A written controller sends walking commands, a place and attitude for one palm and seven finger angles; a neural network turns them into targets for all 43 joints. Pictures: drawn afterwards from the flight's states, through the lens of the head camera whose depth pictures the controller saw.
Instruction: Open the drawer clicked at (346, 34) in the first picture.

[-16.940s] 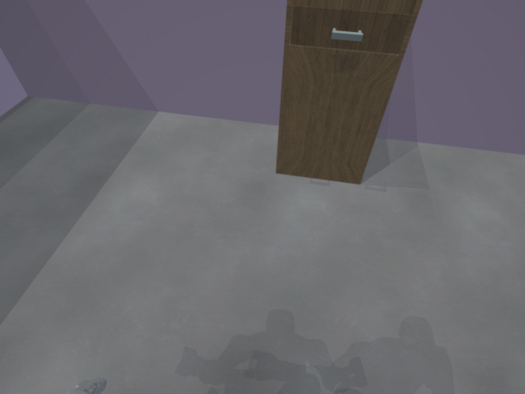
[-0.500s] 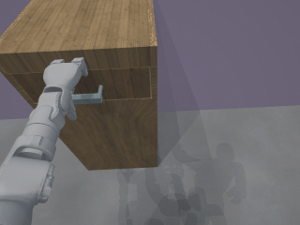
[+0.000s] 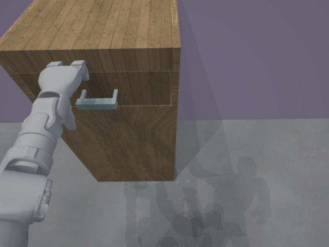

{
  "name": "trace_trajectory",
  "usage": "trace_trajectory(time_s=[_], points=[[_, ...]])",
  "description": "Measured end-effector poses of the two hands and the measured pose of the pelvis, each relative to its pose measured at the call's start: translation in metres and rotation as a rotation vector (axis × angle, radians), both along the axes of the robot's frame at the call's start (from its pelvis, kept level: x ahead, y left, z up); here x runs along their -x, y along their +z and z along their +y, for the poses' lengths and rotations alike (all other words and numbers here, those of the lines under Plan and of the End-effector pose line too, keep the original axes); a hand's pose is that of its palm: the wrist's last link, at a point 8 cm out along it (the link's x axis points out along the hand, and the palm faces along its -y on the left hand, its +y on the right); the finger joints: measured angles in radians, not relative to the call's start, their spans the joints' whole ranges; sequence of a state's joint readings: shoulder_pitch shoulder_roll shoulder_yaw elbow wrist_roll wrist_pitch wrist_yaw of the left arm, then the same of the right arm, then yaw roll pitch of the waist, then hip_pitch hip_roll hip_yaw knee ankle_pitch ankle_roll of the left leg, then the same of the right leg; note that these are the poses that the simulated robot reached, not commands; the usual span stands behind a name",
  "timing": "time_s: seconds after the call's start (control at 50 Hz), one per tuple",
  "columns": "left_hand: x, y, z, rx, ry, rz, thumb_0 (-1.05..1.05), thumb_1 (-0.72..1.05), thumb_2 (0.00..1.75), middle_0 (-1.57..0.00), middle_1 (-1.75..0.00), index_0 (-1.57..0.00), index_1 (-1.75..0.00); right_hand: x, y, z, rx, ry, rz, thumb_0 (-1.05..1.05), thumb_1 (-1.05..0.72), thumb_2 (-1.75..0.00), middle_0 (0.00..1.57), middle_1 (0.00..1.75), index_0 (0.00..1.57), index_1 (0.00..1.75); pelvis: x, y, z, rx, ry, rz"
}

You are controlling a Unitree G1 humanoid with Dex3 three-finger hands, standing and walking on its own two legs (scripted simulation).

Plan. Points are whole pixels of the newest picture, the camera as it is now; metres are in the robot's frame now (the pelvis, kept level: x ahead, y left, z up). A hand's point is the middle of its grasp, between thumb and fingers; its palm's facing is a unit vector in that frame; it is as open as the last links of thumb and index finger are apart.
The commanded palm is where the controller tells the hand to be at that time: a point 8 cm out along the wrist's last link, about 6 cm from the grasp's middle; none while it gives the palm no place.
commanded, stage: move the hooked fingers above the handle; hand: left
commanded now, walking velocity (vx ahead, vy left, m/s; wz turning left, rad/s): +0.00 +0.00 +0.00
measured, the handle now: (98, 98) +0.52 +0.20 +0.04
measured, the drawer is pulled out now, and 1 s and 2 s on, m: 0.00 0.00 0.00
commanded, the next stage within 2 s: lift the fingers back up to retry in 1.62 s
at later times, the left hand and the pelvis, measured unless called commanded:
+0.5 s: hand (69, 106) +0.44 +0.25 +0.09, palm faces -0.12 +0.00 -0.99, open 13.8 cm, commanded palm +0.43 +0.23 +0.15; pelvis +0.01 +0.01 +0.00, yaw +1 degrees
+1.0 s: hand (73, 103) +0.45 +0.24 +0.09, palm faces -0.17 +0.01 -0.99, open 13.8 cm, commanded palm +0.44 +0.23 +0.15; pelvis -0.01 +0.00 +0.00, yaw -1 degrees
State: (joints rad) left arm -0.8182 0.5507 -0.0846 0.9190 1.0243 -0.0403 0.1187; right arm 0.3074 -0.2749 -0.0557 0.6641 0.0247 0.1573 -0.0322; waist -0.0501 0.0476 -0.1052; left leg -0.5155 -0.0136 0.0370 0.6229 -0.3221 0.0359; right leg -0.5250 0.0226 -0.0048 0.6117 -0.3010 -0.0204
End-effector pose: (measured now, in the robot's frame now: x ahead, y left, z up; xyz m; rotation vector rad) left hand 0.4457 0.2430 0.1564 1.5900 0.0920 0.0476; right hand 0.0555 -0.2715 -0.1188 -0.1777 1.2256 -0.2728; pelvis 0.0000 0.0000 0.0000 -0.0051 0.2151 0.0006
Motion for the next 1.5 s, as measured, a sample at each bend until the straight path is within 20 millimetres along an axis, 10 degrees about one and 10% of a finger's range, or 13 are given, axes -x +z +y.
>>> trace_trajectory(time_s=[0.2, 0.44, 0.66, 0.84, 0.98, 1.16, 1.5], points=[[0.008, -0.016, -0.036, 0.082, -0.216, 0.002, 0.00, -0.49, 0.30, -0.32, -1.20, -0.32, -1.20, -0.004, 0.001, 0.015, -0.007, -0.008, -0.004, 0.00, -0.91, -0.90, 0.20, 0.30, 0.20, 0.30, -0.006, 0.000, 0.006, 0.001, -0.008, -0.016], [0.013, 0.000, 0.021, -0.011, 0.067, 0.005, 0.00, -0.49, 0.30, -0.32, -1.20, -0.32, -1.20, -0.012, -0.006, 0.023, -0.057, 0.017, -0.001, 0.00, -0.91, -0.90, 0.20, 0.30, 0.20, 0.30, -0.005, 0.001, 0.009, 0.004, 0.000, -0.012], [0.017, -0.012, -0.056, 0.088, -0.312, -0.039, 0.00, -0.49, 0.30, -0.32, -1.20, -0.33, -1.20, -0.027, 0.008, 0.014, 0.027, 0.038, -0.073, 0.00, -0.91, -0.90, 0.20, 0.30, 0.20, 0.30, 0.002, -0.002, 0.009, 0.004, 0.011, -0.032], [-0.001, 0.014, -0.030, -0.001, -0.058, -0.127, 0.00, -0.49, 0.30, -0.40, -1.26, -0.33, -1.23, -0.006, -0.010, 0.022, -0.054, 0.018, -0.007, 0.00, -0.91, -0.90, 0.20, 0.30, 0.20, 0.30, 0.007, -0.001, 0.006, -0.004, -0.016, -0.003], [0.005, -0.009, -0.007, 0.005, 0.058, 0.123, 0.00, -0.49, 0.30, -0.35, -1.23, -0.32, -1.23, 0.014, -0.001, 0.014, -0.029, -0.039, -0.012, 0.00, -0.91, -0.90, 0.20, 0.30, 0.20, 0.30, 0.007, 0.003, -0.004, -0.008, -0.017, -0.032], [0.014, -0.017, -0.035, 0.051, -0.243, 0.016, 0.00, -0.49, 0.30, -0.33, -1.20, -0.33, -1.21, 0.031, 0.004, -0.016, 0.077, -0.013, 0.059, 0.00, -0.91, -0.90, 0.20, 0.30, 0.20, 0.30, 0.009, -0.003, -0.005, 0.001, 0.014, -0.007], [-0.004, 0.008, -0.031, 0.017, -0.012, 0.007, 0.00, -0.49, 0.30, -0.36, -1.23, -0.36, -1.26, 0.012, -0.003, 0.012, -0.038, -0.049, -0.037, 0.00, -0.91, -0.90, 0.20, 0.30, 0.20, 0.30, 0.008, 0.001, -0.004, -0.008, -0.028, -0.016]])
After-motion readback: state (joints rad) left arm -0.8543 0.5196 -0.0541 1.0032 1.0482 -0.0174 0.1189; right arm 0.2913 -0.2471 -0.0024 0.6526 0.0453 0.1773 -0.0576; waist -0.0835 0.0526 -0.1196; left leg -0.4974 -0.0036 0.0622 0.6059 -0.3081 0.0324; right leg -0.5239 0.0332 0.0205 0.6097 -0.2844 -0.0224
